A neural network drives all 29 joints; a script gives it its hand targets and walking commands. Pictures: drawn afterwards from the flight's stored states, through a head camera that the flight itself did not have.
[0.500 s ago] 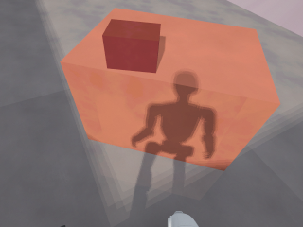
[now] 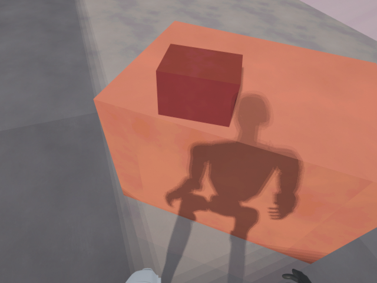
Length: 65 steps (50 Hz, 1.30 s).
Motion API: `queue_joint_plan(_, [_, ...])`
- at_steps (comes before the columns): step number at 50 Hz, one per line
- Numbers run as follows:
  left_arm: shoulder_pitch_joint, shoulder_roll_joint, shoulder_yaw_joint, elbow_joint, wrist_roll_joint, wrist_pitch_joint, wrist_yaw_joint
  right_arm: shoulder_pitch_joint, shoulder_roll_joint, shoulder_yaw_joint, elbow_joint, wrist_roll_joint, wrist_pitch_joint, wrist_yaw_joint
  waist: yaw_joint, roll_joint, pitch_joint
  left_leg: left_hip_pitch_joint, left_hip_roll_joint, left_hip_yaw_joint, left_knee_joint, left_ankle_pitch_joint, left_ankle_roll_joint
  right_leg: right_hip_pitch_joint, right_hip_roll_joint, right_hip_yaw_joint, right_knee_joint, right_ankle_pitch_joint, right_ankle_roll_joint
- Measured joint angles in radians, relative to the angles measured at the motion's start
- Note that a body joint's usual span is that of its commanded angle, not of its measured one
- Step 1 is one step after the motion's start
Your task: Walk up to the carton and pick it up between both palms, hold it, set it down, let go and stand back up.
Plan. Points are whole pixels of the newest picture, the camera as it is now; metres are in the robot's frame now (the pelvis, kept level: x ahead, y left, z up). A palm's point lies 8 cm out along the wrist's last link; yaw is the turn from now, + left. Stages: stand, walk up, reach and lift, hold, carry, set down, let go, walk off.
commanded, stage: walk up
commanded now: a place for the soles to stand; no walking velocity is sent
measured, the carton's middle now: (199, 85) +0.69 +0.01 +0.03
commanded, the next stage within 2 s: none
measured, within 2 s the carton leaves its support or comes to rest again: neither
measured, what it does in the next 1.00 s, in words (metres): walks ahead: right foot, then left foot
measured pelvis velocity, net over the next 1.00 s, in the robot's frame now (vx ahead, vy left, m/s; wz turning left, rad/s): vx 0.22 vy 0.03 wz -0.11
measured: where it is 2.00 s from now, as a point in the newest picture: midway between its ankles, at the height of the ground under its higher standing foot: outside the picture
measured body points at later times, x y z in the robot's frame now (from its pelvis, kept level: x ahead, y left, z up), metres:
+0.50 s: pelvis +0.17 +0.00 +0.00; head +0.19 -0.03 +0.45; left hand +0.33 +0.24 -0.09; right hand +0.14 -0.25 -0.14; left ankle +0.11 +0.12 -0.68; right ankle +0.24 -0.12 -0.71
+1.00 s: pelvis +0.22 +0.03 +0.00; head +0.25 +0.04 +0.45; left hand +0.36 +0.28 -0.12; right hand +0.35 -0.24 -0.08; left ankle +0.29 +0.16 -0.71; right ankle +0.20 -0.10 -0.71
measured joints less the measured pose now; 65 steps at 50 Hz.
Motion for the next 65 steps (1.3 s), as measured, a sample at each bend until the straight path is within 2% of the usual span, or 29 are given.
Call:
queue_joint_plan(1, [0.001,0.0,0.0,0.002,0.0,0.007,-0.002,0.001,0.002,0.0,-0.006,-0.003,-0.006,-0.007,-0.002,-0.02,0.0,0.0,-0.01,0.02,0.039,-0.04,0.006,-0.025,-0.008,0.032,0.082,-0.029,-0.015])
queue_joint_plan(3, [-0.001,-0.007,-0.004,-0.001,-0.002,0.031,-0.007,0.006,0.002,0.007,-0.01,-0.001,-0.011,-0.028,-0.021,-0.026,-0.007,0.007,-0.008,0.035,0.09,-0.123,0.02,-0.101,0.034,0.081,0.286,-0.058,-0.019])
queue_joint_plan(5, [-0.025,-0.004,-0.008,-0.006,0.001,0.051,-0.008,0.019,0.009,0.015,-0.001,0.009,-0.008,-0.046,-0.045,-0.033,-0.004,0.041,-0.007,0.04,0.08,-0.146,0.025,-0.175,0.07,0.081,0.441,-0.034,-0.016])
queue_joint_plan(7, [-0.06,0.002,-0.006,-0.016,-0.001,0.052,-0.007,0.044,0.016,0.024,0.01,0.007,-0.007,-0.058,-0.062,-0.046,0.006,0.089,-0.012,0.05,0.036,-0.146,0.026,-0.24,0.083,0.068,0.501,0.013,-0.013])
queue_joint_plan(11, [-0.116,0.003,0.0,-0.052,-0.008,0.034,-0.017,0.104,0.014,0.032,0.043,0.001,-0.008,-0.065,-0.085,-0.06,0.01,0.18,-0.029,0.074,-0.069,-0.136,0.031,-0.328,0.084,0.068,0.431,0.09,0.001])
queue_joint_plan(15, [-0.154,-0.015,0.005,-0.071,-0.006,0.025,-0.029,0.146,-0.001,0.029,0.071,0.0,-0.014,-0.065,-0.1,-0.044,0.012,0.249,-0.038,0.103,-0.138,-0.145,0.027,-0.344,0.067,0.071,0.209,0.16,0.009])
queue_joint_plan(19, [-0.176,-0.045,0.002,-0.076,-0.007,0.013,-0.032,0.168,-0.022,0.03,0.08,0.002,-0.008,-0.06,-0.117,-0.004,0.019,0.292,-0.034,0.128,-0.135,-0.195,0.012,-0.29,0.064,0.066,-0.024,0.24,-0.003])
queue_joint_plan(21, [-0.173,-0.054,0.0,-0.084,-0.007,0.002,-0.025,0.18,-0.031,0.033,0.082,0.006,0.001,-0.054,-0.116,0.018,0.014,0.297,-0.022,0.138,-0.086,-0.248,0.0,-0.237,0.081,0.058,-0.118,0.323,-0.017])
queue_joint_plan(23, [-0.183,-0.069,-0.001,-0.085,0.0,-0.006,-0.012,0.174,-0.039,0.036,0.088,0.01,0.015,-0.05,-0.112,0.07,0.03,0.271,0.027,0.121,0.03,-0.307,-0.002,-0.232,0.116,0.04,-0.078,0.313,-0.009])
queue_joint_plan(26, [-0.195,-0.07,-0.013,-0.095,0.0,0.001,0.013,0.158,-0.029,0.046,0.078,0.006,0.058,-0.048,-0.092,0.08,0.044,0.15,-0.004,0.035,0.313,-0.378,-0.011,-0.227,0.104,0.028,-0.01,0.219,-0.021])
queue_joint_plan(29, [-0.177,-0.083,-0.018,-0.092,-0.009,0.01,0.031,0.113,-0.042,0.038,0.062,0.0,0.081,-0.052,-0.056,0.105,0.058,0.044,-0.02,-0.017,0.459,-0.336,-0.024,-0.183,0.103,0.028,-0.042,0.216,-0.008])
queue_joint_plan(32, [-0.15,-0.08,-0.025,-0.072,-0.009,0.02,0.033,0.056,-0.052,0.023,0.033,0.008,0.073,-0.056,-0.036,0.119,0.066,-0.012,-0.017,-0.049,0.387,-0.304,-0.039,-0.154,0.103,0.033,-0.082,0.224,0.002])
queue_joint_plan(34, [-0.141,-0.066,-0.024,-0.063,-0.011,0.032,0.032,0.024,-0.047,0.021,0.013,0.018,0.066,-0.057,-0.03,0.107,0.068,-0.005,-0.009,-0.06,0.251,-0.285,-0.046,-0.149,0.096,0.036,-0.082,0.216,0.01])
queue_joint_plan(35, [-0.141,-0.056,-0.024,-0.061,-0.011,0.038,0.03,0.012,-0.043,0.022,0.004,0.023,0.061,-0.057,-0.027,0.097,0.068,0.009,-0.005,-0.066,0.167,-0.251,-0.048,-0.152,0.091,0.037,-0.071,0.207,0.015])
queue_joint_plan(37, [-0.146,-0.035,-0.022,-0.064,-0.019,0.048,0.025,-0.008,-0.034,0.024,-0.007,0.027,0.046,-0.056,-0.02,0.07,0.069,0.056,-0.007,-0.071,0.001,-0.103,-0.045,-0.17,0.08,0.044,-0.016,0.173,0.031])
queue_joint_plan(39, [-0.169,-0.009,-0.017,-0.052,-0.03,0.059,0.019,-0.038,-0.008,0.028,0.0,0.022,0.04,-0.06,-0.01,-0.002,0.085,0.074,-0.046,-0.038,-0.002,-0.082,-0.038,-0.184,0.038,0.08,0.048,0.133,0.042])
queue_joint_plan(42, [-0.182,-0.003,-0.016,-0.051,-0.043,0.088,0.021,-0.052,0.0,0.04,-0.015,0.029,0.044,-0.062,-0.023,-0.016,0.052,0.053,-0.039,-0.049,0.034,-0.123,-0.022,-0.202,0.08,0.1,0.15,-0.022,0.034])
queue_joint_plan(44, [-0.194,0.006,-0.013,-0.053,-0.044,0.094,0.021,-0.072,0.007,0.044,-0.02,0.03,0.049,-0.068,-0.025,-0.029,0.043,0.054,-0.032,-0.05,0.026,-0.125,-0.02,-0.195,0.101,0.1,0.194,-0.061,0.031])
queue_joint_plan(46, [-0.204,0.014,-0.01,-0.053,-0.043,0.088,0.021,-0.088,0.011,0.049,-0.034,0.026,0.049,-0.073,-0.026,-0.043,0.034,0.05,-0.027,-0.044,0.013,-0.116,-0.027,-0.176,0.11,0.099,0.171,-0.068,0.028])
queue_joint_plan(48, [-0.212,0.016,-0.01,-0.054,-0.04,0.078,0.022,-0.103,0.008,0.052,-0.05,0.026,0.049,-0.072,-0.03,-0.05,0.03,0.041,-0.027,-0.039,0.009,-0.11,-0.033,-0.128,0.106,0.09,0.052,-0.01,0.025])
queue_joint_plan(50, [-0.229,-0.004,-0.017,-0.043,-0.038,0.065,0.018,-0.124,-0.007,0.048,-0.05,0.034,0.054,-0.068,-0.039,-0.014,0.046,0.04,-0.008,-0.056,0.017,-0.109,-0.041,-0.093,0.123,0.07,-0.028,0.102,0.022])
queue_joint_plan(52, [-0.234,-0.024,-0.032,-0.043,-0.038,0.057,0.009,-0.127,-0.017,0.043,-0.046,0.041,0.061,-0.065,-0.047,0.023,0.043,0.044,0.0,-0.073,-0.002,-0.096,-0.043,-0.078,0.134,0.053,-0.059,0.114,0.019])
queue_joint_plan(55, [-0.231,-0.031,-0.041,-0.04,-0.048,0.054,-0.008,-0.116,-0.011,0.046,-0.035,0.042,0.06,-0.062,-0.045,0.024,0.022,0.074,-0.017,-0.054,-0.073,-0.059,-0.048,-0.076,0.116,0.068,-0.078,0.116,0.02])
queue_joint_plan(58, [-0.226,-0.038,-0.046,-0.044,-0.051,0.054,-0.013,-0.092,-0.011,0.051,-0.012,0.042,0.05,-0.054,-0.048,0.04,0.005,0.091,-0.017,-0.055,-0.108,-0.041,-0.043,-0.058,0.116,0.065,-0.114,0.134,0.02])
queue_joint_plan(65, [-0.215,-0.037,-0.04,-0.042,-0.055,0.052,-0.02,-0.031,-0.006,0.052,0.022,0.04,0.045,-0.051,-0.05,0.037,-0.024,0.123,-0.021,-0.05,-0.148,-0.023,-0.044,-0.033,0.113,0.068,-0.143,0.147,0.02])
